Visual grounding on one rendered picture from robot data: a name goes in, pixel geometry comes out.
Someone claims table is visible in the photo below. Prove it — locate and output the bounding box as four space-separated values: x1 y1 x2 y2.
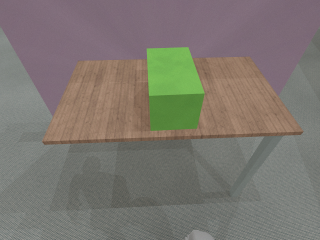
42 56 304 198

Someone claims carton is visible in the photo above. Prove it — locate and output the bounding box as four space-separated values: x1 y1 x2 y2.
146 47 205 131

